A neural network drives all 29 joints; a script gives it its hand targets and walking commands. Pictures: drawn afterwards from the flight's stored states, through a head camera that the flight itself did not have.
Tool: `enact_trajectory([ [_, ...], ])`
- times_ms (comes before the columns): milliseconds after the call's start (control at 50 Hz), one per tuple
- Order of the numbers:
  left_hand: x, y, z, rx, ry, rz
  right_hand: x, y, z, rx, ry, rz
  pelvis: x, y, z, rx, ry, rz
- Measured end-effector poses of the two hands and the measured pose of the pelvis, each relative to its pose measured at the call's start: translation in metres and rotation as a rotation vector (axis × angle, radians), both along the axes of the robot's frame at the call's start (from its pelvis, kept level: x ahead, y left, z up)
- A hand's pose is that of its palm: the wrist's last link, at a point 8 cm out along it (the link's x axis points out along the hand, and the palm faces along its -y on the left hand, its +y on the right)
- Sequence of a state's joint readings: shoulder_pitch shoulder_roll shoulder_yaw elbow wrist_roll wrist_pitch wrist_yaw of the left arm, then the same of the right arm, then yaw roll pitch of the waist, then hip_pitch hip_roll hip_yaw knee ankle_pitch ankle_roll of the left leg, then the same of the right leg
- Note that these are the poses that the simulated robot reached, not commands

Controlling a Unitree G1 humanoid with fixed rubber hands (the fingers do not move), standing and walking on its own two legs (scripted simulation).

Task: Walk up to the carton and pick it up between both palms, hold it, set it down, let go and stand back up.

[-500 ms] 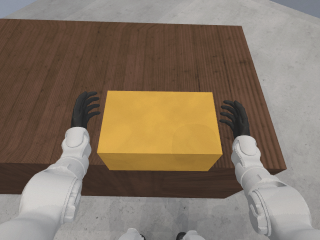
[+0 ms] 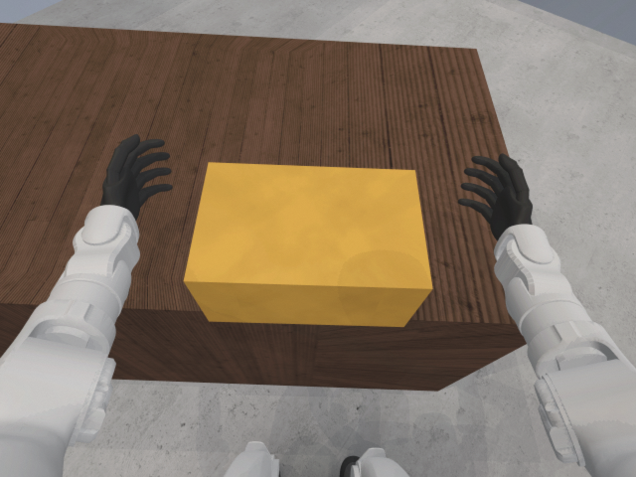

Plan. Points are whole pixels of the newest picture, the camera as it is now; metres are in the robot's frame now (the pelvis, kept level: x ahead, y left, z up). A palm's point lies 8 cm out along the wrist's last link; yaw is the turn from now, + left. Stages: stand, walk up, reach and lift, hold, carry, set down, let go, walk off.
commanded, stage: set down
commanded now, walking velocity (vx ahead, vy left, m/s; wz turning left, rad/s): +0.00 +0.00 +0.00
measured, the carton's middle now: (309, 247) +0.43 +0.03 -0.04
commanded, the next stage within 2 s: none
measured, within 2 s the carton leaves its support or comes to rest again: neither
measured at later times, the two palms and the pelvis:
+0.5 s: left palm (84, 223) +0.38 +0.28 +0.09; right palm (526, 245) +0.39 -0.22 +0.08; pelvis +0.01 +0.00 +0.05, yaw +2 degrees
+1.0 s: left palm (80, 296) +0.31 +0.28 +0.05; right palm (527, 323) +0.31 -0.22 +0.04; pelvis +0.02 +0.00 +0.05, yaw +2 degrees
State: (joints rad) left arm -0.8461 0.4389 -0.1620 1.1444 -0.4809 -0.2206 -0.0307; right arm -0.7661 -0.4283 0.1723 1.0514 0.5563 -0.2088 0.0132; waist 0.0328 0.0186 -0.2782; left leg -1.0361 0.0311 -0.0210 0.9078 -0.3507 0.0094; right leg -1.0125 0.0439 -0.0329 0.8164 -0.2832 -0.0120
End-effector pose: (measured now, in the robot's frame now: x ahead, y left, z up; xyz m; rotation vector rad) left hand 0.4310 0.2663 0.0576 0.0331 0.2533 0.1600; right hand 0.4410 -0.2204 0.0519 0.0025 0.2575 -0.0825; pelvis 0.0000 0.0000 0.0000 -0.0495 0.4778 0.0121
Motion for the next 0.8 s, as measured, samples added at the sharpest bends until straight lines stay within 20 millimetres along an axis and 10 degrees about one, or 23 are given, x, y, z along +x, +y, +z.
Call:
enact_trajectory([
  [300, 0.001, 0.003, 0.085, -0.003, 0.003, -0.01, -0.008, -0.014, 0.084, -0.039, 0.001, -0.034, 0.007, 0.0, 0.041, 0.026, -0.21, 0.008],
  [580, -0.074, 0.018, 0.0, -0.01, 0.082, 0.045, -0.071, 0.011, -0.003, 0.02, 0.104, -0.016, 0.015, -0.001, 0.043, 0.025, -0.257, 0.035],
  [800, -0.093, 0.014, 0.0, -0.002, 0.012, 0.011, -0.095, 0.005, -0.003, 0.014, 0.026, -0.051, 0.016, 0.0, 0.044, 0.022, -0.278, 0.028],
])
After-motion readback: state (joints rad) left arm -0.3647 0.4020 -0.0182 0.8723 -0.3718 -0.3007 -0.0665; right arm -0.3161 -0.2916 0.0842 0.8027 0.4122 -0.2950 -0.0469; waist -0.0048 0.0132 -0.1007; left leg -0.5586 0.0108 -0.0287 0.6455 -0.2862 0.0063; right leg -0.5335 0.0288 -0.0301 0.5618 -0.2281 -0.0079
